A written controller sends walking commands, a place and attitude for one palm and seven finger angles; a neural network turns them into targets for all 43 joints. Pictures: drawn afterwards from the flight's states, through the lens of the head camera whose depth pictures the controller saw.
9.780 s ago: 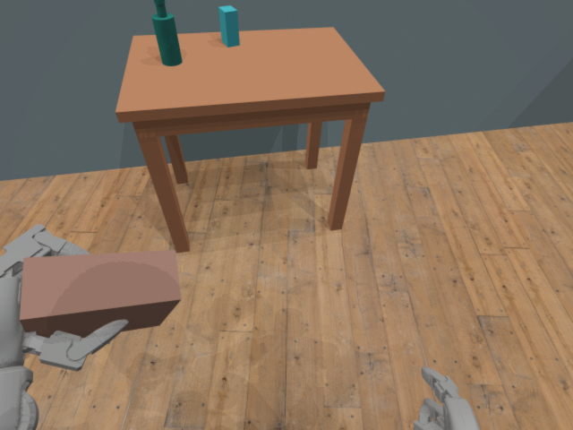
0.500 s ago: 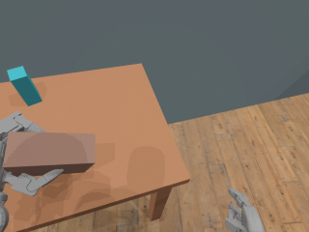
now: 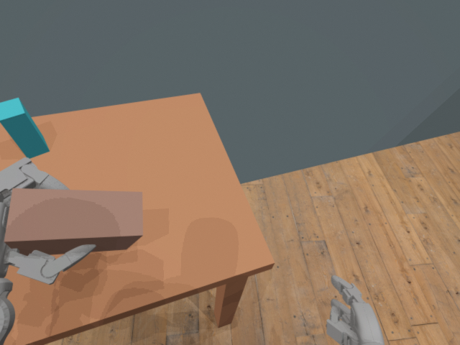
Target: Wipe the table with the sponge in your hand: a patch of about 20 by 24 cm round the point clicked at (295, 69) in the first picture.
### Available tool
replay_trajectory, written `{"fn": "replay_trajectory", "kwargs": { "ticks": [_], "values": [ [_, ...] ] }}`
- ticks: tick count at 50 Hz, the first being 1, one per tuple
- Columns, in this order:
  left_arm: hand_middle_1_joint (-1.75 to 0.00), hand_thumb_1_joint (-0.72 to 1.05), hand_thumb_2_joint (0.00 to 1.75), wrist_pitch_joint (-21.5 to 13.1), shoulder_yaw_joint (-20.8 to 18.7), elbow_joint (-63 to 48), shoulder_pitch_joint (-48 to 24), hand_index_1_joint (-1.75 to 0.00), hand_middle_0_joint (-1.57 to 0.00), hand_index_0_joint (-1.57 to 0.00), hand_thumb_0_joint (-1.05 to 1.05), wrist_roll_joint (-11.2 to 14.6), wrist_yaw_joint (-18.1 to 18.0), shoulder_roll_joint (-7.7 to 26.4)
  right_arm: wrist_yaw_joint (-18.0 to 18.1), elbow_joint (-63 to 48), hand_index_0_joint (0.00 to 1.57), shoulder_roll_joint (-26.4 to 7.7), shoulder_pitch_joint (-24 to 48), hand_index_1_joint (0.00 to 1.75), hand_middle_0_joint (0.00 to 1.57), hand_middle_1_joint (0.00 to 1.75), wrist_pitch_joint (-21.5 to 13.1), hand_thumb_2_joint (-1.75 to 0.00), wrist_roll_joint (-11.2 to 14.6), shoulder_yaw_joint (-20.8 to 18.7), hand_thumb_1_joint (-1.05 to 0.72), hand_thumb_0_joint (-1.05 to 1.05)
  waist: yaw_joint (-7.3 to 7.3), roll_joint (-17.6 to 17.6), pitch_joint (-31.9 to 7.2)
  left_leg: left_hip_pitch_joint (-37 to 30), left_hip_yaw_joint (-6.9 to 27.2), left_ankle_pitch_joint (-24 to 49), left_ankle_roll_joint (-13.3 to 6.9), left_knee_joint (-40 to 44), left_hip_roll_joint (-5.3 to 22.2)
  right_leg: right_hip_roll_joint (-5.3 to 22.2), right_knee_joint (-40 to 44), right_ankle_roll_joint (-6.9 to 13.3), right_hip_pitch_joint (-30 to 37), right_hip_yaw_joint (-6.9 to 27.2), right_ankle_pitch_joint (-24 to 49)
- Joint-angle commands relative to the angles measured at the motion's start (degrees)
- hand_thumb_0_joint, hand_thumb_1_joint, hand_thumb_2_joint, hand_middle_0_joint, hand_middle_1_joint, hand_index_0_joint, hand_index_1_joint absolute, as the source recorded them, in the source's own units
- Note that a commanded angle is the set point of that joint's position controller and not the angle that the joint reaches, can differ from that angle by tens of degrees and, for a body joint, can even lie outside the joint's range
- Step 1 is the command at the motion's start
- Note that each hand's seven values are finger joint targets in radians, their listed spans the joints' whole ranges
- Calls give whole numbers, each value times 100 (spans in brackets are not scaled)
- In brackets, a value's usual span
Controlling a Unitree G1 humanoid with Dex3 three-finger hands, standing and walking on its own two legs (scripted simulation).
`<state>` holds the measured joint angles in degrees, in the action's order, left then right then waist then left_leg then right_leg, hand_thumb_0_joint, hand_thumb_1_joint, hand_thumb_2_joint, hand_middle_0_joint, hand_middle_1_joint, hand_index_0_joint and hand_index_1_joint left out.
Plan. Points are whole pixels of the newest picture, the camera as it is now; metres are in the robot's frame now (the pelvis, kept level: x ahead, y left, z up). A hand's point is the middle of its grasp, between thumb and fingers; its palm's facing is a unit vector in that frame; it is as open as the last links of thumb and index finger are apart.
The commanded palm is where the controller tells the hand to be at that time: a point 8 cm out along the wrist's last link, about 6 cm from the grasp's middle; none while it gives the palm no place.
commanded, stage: shuffle to correct the standing spot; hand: left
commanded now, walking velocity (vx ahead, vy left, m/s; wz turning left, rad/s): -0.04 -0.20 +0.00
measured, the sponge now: (99, 224) +0.23 +0.21 +0.13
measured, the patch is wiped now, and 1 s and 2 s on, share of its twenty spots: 0.00 0.00 0.00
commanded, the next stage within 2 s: come to a stop and stand still in 0.16 s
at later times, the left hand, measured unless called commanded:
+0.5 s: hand (107, 238) +0.21 +0.19 +0.15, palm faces +0.32 -0.88 -0.35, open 9.6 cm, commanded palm +0.16 +0.23 +0.18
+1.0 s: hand (59, 222) +0.22 +0.25 +0.15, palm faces +0.34 -0.88 -0.34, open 9.6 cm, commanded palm +0.17 +0.29 +0.18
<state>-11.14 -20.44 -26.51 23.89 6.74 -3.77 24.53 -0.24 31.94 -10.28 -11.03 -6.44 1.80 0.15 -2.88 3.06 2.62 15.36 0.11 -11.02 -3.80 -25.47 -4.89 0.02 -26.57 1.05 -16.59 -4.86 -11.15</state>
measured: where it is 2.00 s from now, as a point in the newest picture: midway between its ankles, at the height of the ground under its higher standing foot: outside the picture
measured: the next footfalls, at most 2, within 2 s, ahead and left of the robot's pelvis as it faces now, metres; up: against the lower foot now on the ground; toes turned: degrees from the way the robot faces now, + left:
none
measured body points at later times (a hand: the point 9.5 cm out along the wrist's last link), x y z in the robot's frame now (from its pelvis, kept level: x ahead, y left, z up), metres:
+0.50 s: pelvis +0.00 -0.05 +0.00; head +0.01 -0.05 +0.45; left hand +0.19 +0.23 +0.17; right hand +0.16 -0.30 -0.08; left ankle +0.02 +0.07 -0.74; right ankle +0.03 -0.10 -0.74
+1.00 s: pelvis +0.01 +0.01 +0.01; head +0.01 +0.02 +0.45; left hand +0.20 +0.29 +0.17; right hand +0.20 -0.21 -0.06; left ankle +0.02 +0.07 -0.74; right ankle +0.03 -0.10 -0.74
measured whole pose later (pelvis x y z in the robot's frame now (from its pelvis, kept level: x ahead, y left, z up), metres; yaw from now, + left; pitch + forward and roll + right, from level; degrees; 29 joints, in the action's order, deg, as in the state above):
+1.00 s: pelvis +0.01 +0.01 +0.01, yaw +0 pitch -1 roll -1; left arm -6.2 -16.4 -25.7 25.7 5.0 -5.9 21.5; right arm 2.2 32.3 -12.2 -10.8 -4.4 1.9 2.0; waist -1.7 0.0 0.5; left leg 11.2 0.6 -11.0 -4.4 -23.3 -4.1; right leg -1.2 -19.9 1.5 -10.4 -5.0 -8.6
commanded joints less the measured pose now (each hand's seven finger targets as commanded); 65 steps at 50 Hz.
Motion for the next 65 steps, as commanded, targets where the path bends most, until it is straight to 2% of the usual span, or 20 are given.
{"fn": "replay_trajectory", "kwargs": {
  "ticks": [1,2,5,9,11,12,18,21,24,26,27,30,33,35,37,44,51,52,58,65],
  "values": [
    [-160,10,130,-378,-716,-1436,-241,-160,-120,-120,0,4,-106,1024,60,-908,20,-898,375,30,20,30,-267,-90,20,-402,-90,0,102,-924,-1141,-179,1311,1156,528,610,1485,349,9,-67,538,627,68],
    [-160,10,130,-384,-631,-1493,-140,-160,-120,-120,0,20,-90,861,53,-938,20,-822,342,30,20,30,-249,-90,15,-395,-90,0,96,-913,-1181,-177,1248,1184,522,537,1472,380,72,-55,582,597,197],
    [-160,10,130,-387,-765,-1601,47,-160,-120,-120,0,67,-81,962,77,-958,20,-842,343,30,20,30,-235,-90,14,-402,-90,0,108,-792,-1152,-60,1136,906,482,341,1360,495,257,7,610,733,489],
    [-160,10,130,-305,-852,-1406,220,-160,-120,-120,0,144,-112,960,141,-932,20,-825,362,30,20,30,-206,-90,27,-379,-90,0,157,-498,-944,127,960,-226,322,281,1209,625,590,45,360,963,106],
    [-160,10,130,-235,-910,-1368,299,-160,-120,-120,0,166,-152,1039,184,-886,20,-834,328,30,20,30,-216,-90,49,-383,-90,0,198,-460,-986,-29,848,-356,298,141,1121,713,720,82,213,1046,-23],
    [-160,10,130,-209,-783,-1343,328,-160,-120,-120,0,187,-137,869,203,-892,20,-800,304,30,20,30,-211,-90,37,-368,-90,0,198,-390,-1006,-51,790,-388,273,113,1124,727,759,74,192,1062,-54],
    [-160,10,130,-58,-515,-1180,132,-160,-120,-120,0,102,-289,761,294,-774,20,-871,360,30,20,30,-267,-90,116,-259,-90,0,174,-270,-780,-233,489,-591,145,-402,757,1092,1629,-236,-73,1549,-808],
    [-160,10,130,-30,-544,-1251,41,-160,-120,-120,0,39,-376,927,327,-696,20,-933,423,30,20,30,-242,-90,126,-221,-90,0,157,-393,-788,-204,527,-368,129,-378,701,1214,1665,-270,210,1501,-549],
    [-160,10,130,-49,-463,-1180,79,-160,-120,-120,0,2,-396,829,333,-697,20,-962,461,30,20,30,-210,-90,126,-214,-90,0,125,-330,-805,-115,546,-111,116,-321,682,1214,1569,-379,555,1439,15],
    [-160,10,130,-57,-583,-1186,42,-160,-120,-120,0,-11,-424,1024,332,-678,20,-993,485,30,20,30,-168,-90,123,-228,-90,0,129,-404,-775,-160,567,-92,117,-270,680,1287,1540,-343,553,1420,-13],
    [-160,10,130,-72,-431,-1185,38,-160,-120,-120,0,-8,-413,841,328,-691,20,-948,485,30,20,30,-158,-90,122,-211,-90,0,137,-449,-751,-205,570,-63,114,-240,682,1268,1513,-308,531,1392,-60],
    [-160,10,130,-45,-478,-991,89,-160,-120,-120,0,-16,-400,831,328,-683,20,-945,478,30,20,30,-136,-90,117,-222,-90,0,115,-64,-753,-221,558,4,101,-237,680,1237,1527,-341,603,1361,59],
    [-160,10,130,-22,-417,-927,56,-160,-120,-120,0,0,-376,760,334,-698,20,-960,503,30,20,30,-121,-90,112,-215,-90,0,132,-61,-837,-487,646,249,79,2,784,1077,1355,-288,573,1138,127],
    [-160,10,130,20,-349,-937,9,-160,-120,-120,0,-15,-352,694,337,-727,20,-971,541,30,20,30,-125,-90,114,-215,-90,0,134,-117,-869,-575,663,371,58,83,830,997,1302,-324,624,1113,322],
    [-160,10,130,41,-248,-971,-152,-160,-120,-120,0,-37,-338,630,339,-727,20,-965,586,30,20,30,-115,-90,102,-180,-90,0,158,-286,-781,-637,769,303,59,278,895,898,1257,-228,500,1037,55],
    [-160,10,130,83,-275,-1146,-368,-160,-120,-120,0,-132,-345,662,340,-809,20,-971,602,30,20,30,-105,-90,51,-151,-90,0,171,-561,-773,-444,989,340,97,619,1008,713,1052,-38,834,938,377],
    [-160,10,130,34,-463,-1272,-103,-160,-120,-120,0,-201,-346,786,313,-882,20,-968,510,30,20,30,-56,-90,23,-155,-90,0,182,-896,-816,-260,1206,361,307,994,1134,535,736,22,1036,729,372],
    [-160,10,130,11,-326,-1302,-104,-160,-120,-120,0,-201,-319,599,310,-906,20,-925,478,30,20,30,-41,-90,11,-137,-90,0,185,-918,-801,-225,1228,378,362,1056,1155,509,699,20,1055,671,341],
    [-160,10,130,-36,-335,-1127,-61,-160,-120,-120,0,-229,-241,583,304,-920,20,-982,387,30,20,30,-20,-90,-8,-188,-90,0,185,-681,-736,-380,1209,948,603,1118,1214,435,577,-7,931,571,427],
    [-160,10,130,-104,-364,-1433,-185,-160,-120,-120,0,-274,-211,717,287,-913,20,-996,362,30,20,30,-43,-90,-51,-228,-90,0,156,-838,-882,-649,1146,1681,829,1037,1221,409,401,5,929,476,376]
  ]
}}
